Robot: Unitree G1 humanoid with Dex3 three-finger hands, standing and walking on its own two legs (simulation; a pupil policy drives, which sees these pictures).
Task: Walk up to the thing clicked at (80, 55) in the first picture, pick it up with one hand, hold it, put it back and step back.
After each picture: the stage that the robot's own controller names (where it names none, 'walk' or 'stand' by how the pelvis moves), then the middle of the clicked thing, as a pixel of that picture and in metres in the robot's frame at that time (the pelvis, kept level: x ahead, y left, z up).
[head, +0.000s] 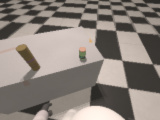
stand; (82, 53) +0.59 +0.11 -0.05
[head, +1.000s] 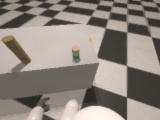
rise first; (75, 52) +0.54 +0.17 -0.02
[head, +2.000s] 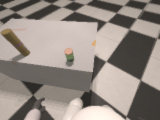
rise first; (69, 55) +0.47 +0.22 -0.02
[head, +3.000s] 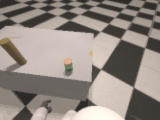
stand; (68, 65) +0.42 +0.20 -0.05
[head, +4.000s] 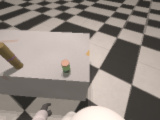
stand; (66, 66) +0.41 +0.22 -0.06
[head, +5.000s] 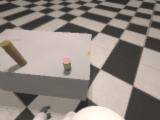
stand; (67, 65) +0.44 +0.22 -0.06
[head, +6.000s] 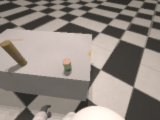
stand; (67, 65) +0.43 +0.22 -0.06
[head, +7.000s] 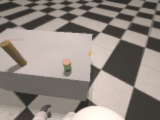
rise first; (67, 65) +0.43 +0.22 -0.06
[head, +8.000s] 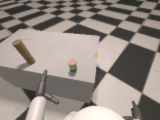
rise first; (72, 66) +0.43 +0.20 -0.06
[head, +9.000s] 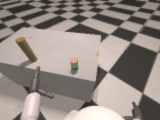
go down; (74, 64) +0.45 +0.19 -0.05
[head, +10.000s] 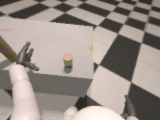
go down; (68, 61) +0.43 +0.17 -0.01
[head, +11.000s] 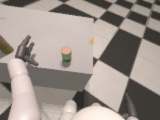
close in; (66, 55) +0.45 +0.18 +0.01
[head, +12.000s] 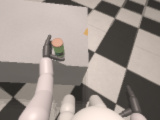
close; (58, 48) +0.47 +0.19 +0.05
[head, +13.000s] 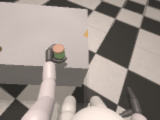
lift; (59, 53) +0.43 +0.19 +0.04
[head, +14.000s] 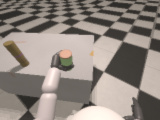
lift; (66, 60) +0.32 +0.16 +0.17
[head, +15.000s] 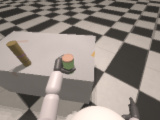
hold; (68, 64) +0.32 +0.16 +0.13
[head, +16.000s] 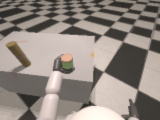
hold; (67, 64) +0.33 +0.16 +0.13
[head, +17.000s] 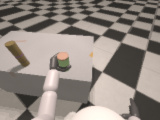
crouch; (64, 62) +0.34 +0.19 +0.13
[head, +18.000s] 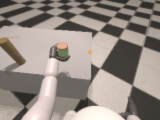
crouch; (63, 52) +0.41 +0.20 +0.13
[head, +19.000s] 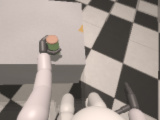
lower; (53, 45) +0.49 +0.20 +0.05
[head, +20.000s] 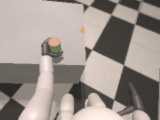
lower; (55, 47) +0.47 +0.19 +0.04
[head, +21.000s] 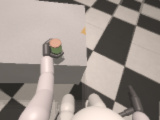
lower; (56, 48) +0.46 +0.19 +0.04
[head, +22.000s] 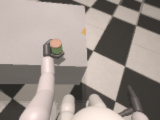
lower; (57, 49) +0.46 +0.19 +0.04
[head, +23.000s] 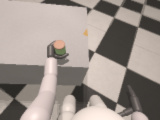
open; (60, 49) +0.46 +0.18 +0.04
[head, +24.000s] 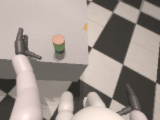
rise; (59, 45) +0.46 +0.18 +0.05
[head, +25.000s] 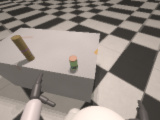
sink last; (73, 62) +0.45 +0.19 -0.01
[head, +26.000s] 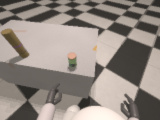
stand; (72, 60) +0.45 +0.18 +0.00
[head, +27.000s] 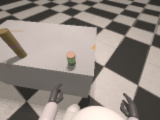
stand; (71, 59) +0.45 +0.18 +0.01
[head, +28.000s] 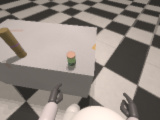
stand; (71, 59) +0.45 +0.18 +0.01
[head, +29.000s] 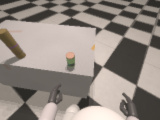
stand; (70, 59) +0.45 +0.18 +0.01
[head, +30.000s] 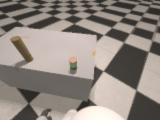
stand; (73, 64) +0.46 +0.18 -0.05
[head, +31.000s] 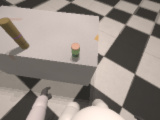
walk; (75, 50) +0.50 +0.14 -0.03
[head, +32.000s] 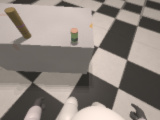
walk; (74, 35) +0.67 +0.21 -0.03
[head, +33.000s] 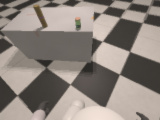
walk; (78, 23) +1.00 +0.26 -0.03
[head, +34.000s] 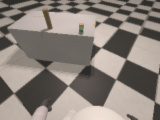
stand; (81, 28) +1.06 +0.20 -0.05
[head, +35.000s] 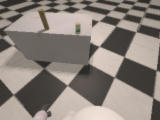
stand; (77, 27) +1.06 +0.23 -0.06
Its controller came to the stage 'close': yes
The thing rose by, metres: 0.20
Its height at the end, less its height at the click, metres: +0.00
